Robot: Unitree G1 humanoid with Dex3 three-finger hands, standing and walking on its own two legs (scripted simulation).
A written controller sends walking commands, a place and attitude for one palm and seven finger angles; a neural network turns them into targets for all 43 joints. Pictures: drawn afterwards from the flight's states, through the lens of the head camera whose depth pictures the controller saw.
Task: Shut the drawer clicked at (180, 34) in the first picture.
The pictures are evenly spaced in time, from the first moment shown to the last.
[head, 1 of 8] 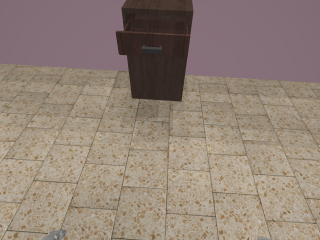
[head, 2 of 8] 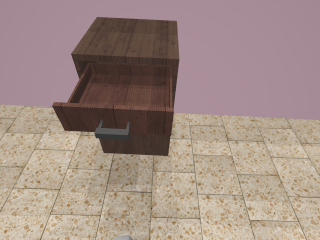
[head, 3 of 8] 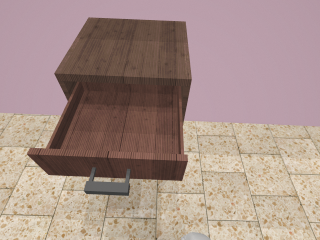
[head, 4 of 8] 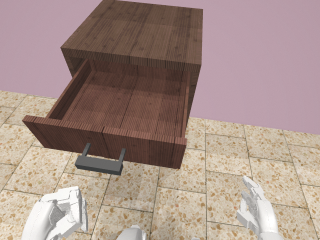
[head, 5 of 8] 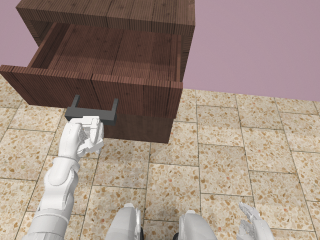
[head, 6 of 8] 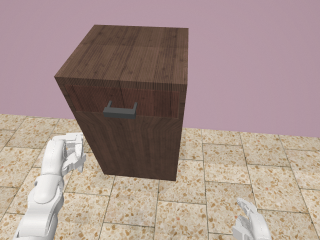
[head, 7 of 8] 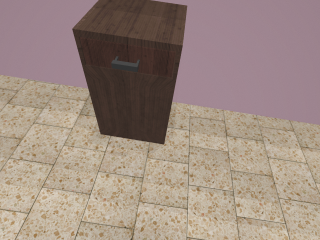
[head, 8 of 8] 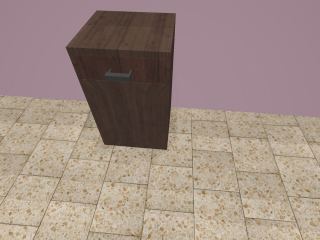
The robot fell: no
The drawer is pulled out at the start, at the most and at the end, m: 0.30 0.30 0.00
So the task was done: yes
